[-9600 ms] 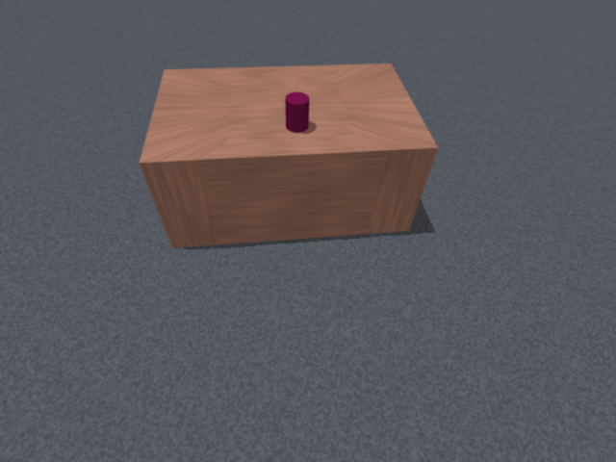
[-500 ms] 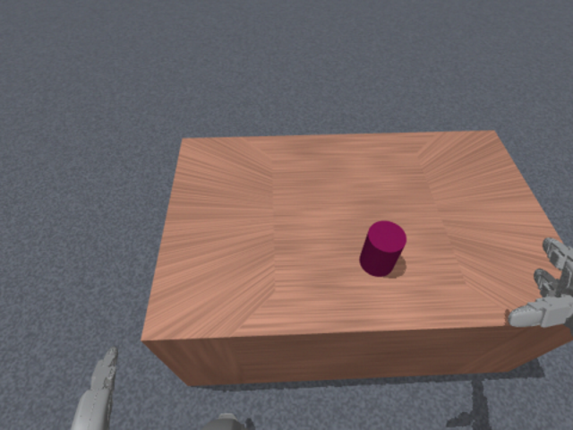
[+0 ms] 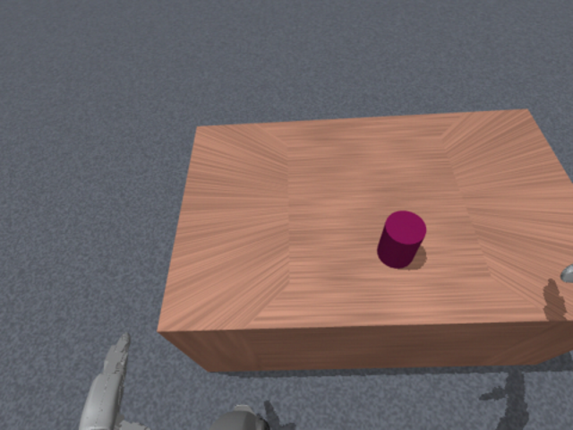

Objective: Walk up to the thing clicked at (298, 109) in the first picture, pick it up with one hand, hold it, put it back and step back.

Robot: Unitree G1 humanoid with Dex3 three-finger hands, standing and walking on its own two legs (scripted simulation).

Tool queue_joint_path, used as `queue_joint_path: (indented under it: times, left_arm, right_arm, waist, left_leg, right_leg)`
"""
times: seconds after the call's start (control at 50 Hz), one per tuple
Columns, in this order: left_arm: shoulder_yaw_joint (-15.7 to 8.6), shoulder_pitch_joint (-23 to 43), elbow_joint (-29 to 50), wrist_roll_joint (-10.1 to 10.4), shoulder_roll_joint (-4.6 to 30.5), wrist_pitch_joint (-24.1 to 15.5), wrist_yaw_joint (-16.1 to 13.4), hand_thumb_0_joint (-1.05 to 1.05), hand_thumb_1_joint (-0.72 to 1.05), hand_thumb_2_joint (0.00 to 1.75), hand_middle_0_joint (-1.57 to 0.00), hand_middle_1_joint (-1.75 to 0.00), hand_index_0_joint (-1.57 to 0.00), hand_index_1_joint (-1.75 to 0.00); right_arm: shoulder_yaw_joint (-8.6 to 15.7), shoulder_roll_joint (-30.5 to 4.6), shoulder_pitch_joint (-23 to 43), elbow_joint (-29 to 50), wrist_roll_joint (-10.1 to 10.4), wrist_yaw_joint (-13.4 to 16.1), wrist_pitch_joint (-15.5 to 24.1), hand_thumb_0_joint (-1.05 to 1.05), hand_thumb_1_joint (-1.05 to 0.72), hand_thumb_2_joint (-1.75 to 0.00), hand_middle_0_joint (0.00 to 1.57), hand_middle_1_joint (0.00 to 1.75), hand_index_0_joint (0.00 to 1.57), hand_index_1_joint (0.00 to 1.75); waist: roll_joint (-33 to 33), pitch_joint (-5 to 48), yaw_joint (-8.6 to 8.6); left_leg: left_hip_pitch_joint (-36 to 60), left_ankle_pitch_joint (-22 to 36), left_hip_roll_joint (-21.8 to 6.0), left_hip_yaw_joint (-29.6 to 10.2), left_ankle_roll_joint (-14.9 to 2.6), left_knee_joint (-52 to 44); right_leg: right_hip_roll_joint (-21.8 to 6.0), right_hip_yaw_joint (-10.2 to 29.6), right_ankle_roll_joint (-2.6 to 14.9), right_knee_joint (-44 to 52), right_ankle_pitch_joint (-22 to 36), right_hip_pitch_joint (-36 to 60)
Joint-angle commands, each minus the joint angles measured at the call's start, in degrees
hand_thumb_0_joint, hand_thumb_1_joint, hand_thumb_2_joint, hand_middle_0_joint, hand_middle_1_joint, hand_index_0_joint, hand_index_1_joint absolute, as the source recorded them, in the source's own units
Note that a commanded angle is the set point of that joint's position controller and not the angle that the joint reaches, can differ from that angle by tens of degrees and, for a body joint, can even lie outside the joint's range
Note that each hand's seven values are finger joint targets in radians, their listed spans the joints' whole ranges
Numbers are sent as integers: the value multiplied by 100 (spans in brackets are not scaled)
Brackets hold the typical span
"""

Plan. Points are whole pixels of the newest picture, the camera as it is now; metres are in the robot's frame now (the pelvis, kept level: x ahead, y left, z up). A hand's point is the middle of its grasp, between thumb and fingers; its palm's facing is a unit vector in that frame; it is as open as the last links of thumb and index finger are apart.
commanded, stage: go down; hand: right
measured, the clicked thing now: (400, 240) +0.53 -0.19 -0.23
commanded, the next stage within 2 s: approach in 0.56 s
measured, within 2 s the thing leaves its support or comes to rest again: neither
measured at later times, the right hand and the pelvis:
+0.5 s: hand out of the picture +0.41 -0.38 +0.07, palm faces +0.24 +0.97 -0.05, open 17.7 cm; pelvis -0.01 +0.00 -0.01, yaw +0 degrees
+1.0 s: hand (546, 222) +0.44 -0.35 +0.00, palm faces +0.20 +0.98 +0.05, open 17.6 cm; pelvis -0.02 -0.01 -0.05, yaw +1 degrees
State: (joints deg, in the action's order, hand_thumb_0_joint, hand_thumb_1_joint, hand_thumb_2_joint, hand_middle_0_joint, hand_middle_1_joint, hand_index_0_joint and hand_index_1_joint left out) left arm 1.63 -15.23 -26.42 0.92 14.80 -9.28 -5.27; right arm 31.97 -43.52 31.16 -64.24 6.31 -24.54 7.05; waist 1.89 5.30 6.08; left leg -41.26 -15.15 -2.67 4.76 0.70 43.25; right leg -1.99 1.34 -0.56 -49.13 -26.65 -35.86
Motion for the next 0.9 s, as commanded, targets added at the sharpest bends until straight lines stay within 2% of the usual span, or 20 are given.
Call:
queue_joint_path:
  times: [0.0, 0.02, 0.08, 0.14, 0.16, 0.2, 0.28, 0.3, 0.32, 0.38, 0.46, 0.5, 0.56, 0.62, 0.66, 0.68, 0.74, 0.76, 0.78, 0.88]
  left_arm:
    - [-462, -191, 620, 1, 955, -184, -52, 0, -56, 6, -5, -5, -5, -6]
    - [-366, -30, 765, -6, 908, -200, -11, 0, -56, 6, -5, -5, -4, -5]
    - [-492, 119, 1202, -28, 1099, -220, -10, 0, -57, 6, -5, -5, -4, -6]
    - [-308, 19, 955, -4, 882, -204, -8, 0, -56, 6, -5, -5, -4, -6]
    - [-391, 110, 1027, -4, 997, -222, -16, 0, -56, 6, -5, -5, -4, -6]
    - [-468, 110, 1183, -10, 1174, -217, -42, 0, -57, 7, -5, -5, -4, -6]
    - [-256, -15, 1100, -12, 943, -179, -7, 0, -56, 6, -5, -5, -4, -5]
    - [-361, 4, 1250, -2, 1041, -186, -9, 0, -56, 6, -5, -5, -4, -6]
    - [-416, 0, 1301, -10, 1115, -182, -27, 0, -57, 6, -5, -5, -4, -6]
    - [-391, -301, 1183, -4, 1063, -136, -9, 0, -56, 6, -5, -5, -4, -6]
    - [-331, -198, 1245, -11, 999, -144, 23, 0, -58, 7, -5, -4, -4, -6]
    - [-519, -72, 1365, -13, 1180, -150, -2, 0, -57, 6, -5, -5, -4, -5]
    - [-321, -139, 1300, -41, 1001, -141, 25, 0, -57, 7, -5, -5, -4, -6]
    - [-382, -209, 1206, -52, 1070, -112, 19, 0, -57, 7, -5, -5, -4, -6]
    - [-293, -67, 1467, -42, 1055, -133, 29, 0, -56, 5, -5, -4, -4, -5]
    - [-253, -123, 1379, -34, 978, -114, 31, 0, -58, 6, -5, -3, -3, -5]
    - [-225, -140, 983, -60, 902, -131, 68, 0, -58, 6, -5, -4, -3, -5]
    - [-224, 138, 1235, -63, 913, -180, 87, 0, -57, 5, -5, -4, -3, -5]
    - [-301, 107, 1230, -84, 956, -216, 92, 0, -58, 6, -5, -4, -3, -5]
    - [-610, 20, 2147, -146, 1274, -341, 127, 0, -59, 7, -5, -4, -3, -5]
  right_arm:
    - [304, -2291, 1668, 769, 61, -62, 426, 0, 56, -2, 5, 4, 5, 4]
    - [338, -2360, 1885, 920, 58, -63, 488, 0, 59, -2, 5, 5, 5, 5]
    - [508, -2686, 2178, 1016, 43, -85, 603, 0, 59, -1, 5, 4, 5, 4]
    - [416, -2535, 2234, 801, 82, -176, 657, 0, 58, -2, 5, 5, 5, 5]
    - [397, -2535, 2167, 600, 99, -211, 654, 0, 59, -1, 5, 4, 5, 4]
    - [516, -2867, 2350, 680, 70, -206, 676, 0, 59, -1, 6, 4, 5, 4]
    - [451, -2821, 2422, 511, 58, -263, 665, 0, 59, -2, 5, 5, 5, 5]
    - [521, -2977, 2537, 688, 34, -244, 693, 0, 59, -2, 5, 5, 5, 5]
    - [581, -3093, 2507, 621, 17, -242, 691, 0, 60, -2, 5, 5, 5, 5]
    - [541, -2990, 2499, 586, 71, -302, 658, 0, 61, -2, 5, 5, 5, 5]
    - [568, -3048, 2570, 461, 37, -328, 642, 0, 61, -2, 5, 5, 5, 5]
    - [628, -3203, 2759, 606, 52, -312, 673, 0, 61, -2, 5, 5, 5, 5]
    - [561, -3128, 2868, 510, 6, -337, 690, 0, 61, -3, 4, 5, 5, 5]
    - [609, -3241, 2956, 598, 12, -348, 726, 0, 61, -3, 4, 5, 5, 5]
    - [641, -3204, 2909, 527, 45, -380, 724, 0, 56, -3, 6, 5, 6, 5]
    - [597, -3168, 2972, 486, 62, -392, 751, 0, 55, -3, 6, 5, 6, 5]
    - [440, -2655, 2749, -24, 200, -472, 900, 0, 57, -4, 5, 5, 6, 5]
    - [396, -2489, 2577, -193, 226, -474, 968, 0, 58, -4, 5, 5, 6, 5]
    - [315, -2303, 2529, -343, 272, -514, 1075, 0, 57, -4, 5, 5, 6, 5]
    - [744, -2522, 2877, 118, 475, -588, 1777, 0, 60, -4, 5, 5, 6, 5]
  waist:
    - [-1130, 1659, -140]
    - [-1200, 1736, -136]
    - [-1280, 2328, -72]
    - [-1284, 2239, -46]
    - [-1266, 2259, 16]
    - [-1164, 2400, 24]
    - [-1242, 2155, 40]
    - [-1275, 2366, 60]
    - [-1214, 2476, 62]
    - [-1251, 2288, 100]
    - [-1276, 2309, 92]
    - [-1321, 2282, 131]
    - [-1550, 2361, 103]
    - [-1642, 2510, 85]
    - [-1490, 2702, 123]
    - [-1445, 2543, 145]
    - [-1252, 1958, 265]
    - [-1127, 1837, 246]
    - [-1016, 1835, 360]
    - [-1119, 3123, 565]
  left_leg:
    - [1290, 1040, 202, -186, -267, -196]
    - [1242, 958, 208, -197, -273, -183]
    - [1439, 1163, 206, -210, -266, -118]
    - [1393, 1136, 195, -231, -254, -63]
    - [1403, 1190, 180, -237, -254, -47]
    - [1465, 1160, 175, -237, -228, -72]
    - [1154, 915, 213, -195, -231, -55]
    - [1281, 999, 189, -226, -226, -38]
    - [1345, 1091, 186, -232, -221, -5]
    - [1164, 1068, 214, -203, -227, 22]
    - [1197, 1217, 170, -254, -237, 101]
    - [1041, 1015, 200, -208, -236, 92]
    - [802, 949, 238, -172, -263, 154]
    - [747, 950, 251, -169, -270, 201]
    - [893, 1096, 246, -161, -261, 215]
    - [860, 1062, 248, -176, -253, 225]
    - [324, 836, 268, -160, -256, 368]
    - [206, 706, 253, -168, -250, 417]
    - [34, 687, 259, -165, -240, 512]
    - [148, 1252, 235, -221, -202, 1034]
  right_leg:
    - [130, 111, -16, 640, 2449, 417]
    - [119, 128, -13, 633, 2374, 357]
    - [125, 142, -29, 536, 2553, 529]
    - [151, 97, 9, 463, 2326, 404]
    - [168, 99, 22, 431, 2313, 304]
    - [177, 105, 40, 425, 2155, 271]
    - [149, 141, 30, 404, 2066, 194]
    - [159, 116, 42, 380, 2033, 250]
    - [161, 107, 45, 338, 2075, 223]
    - [156, 131, 41, 315, 2163, 161]
    - [179, 96, 57, 224, 2133, -25]
    - [146, 143, 46, 248, 2047, 51]
    - [95, 194, -26, 200, 2402, 235]
    - [86, 207, -55, 160, 2564, 331]
    - [96, 210, -30, 114, 2625, 290]
    - [111, 192, -23, 111, 2467, 169]
    - [70, 239, -15, -4, 2215, -313]
    - [79, 231, 18, -65, 2037, -467]
    - [51, 256, 20, -178, 1967, -573]
    - [94, 274, 27, -760, 2684, -374]
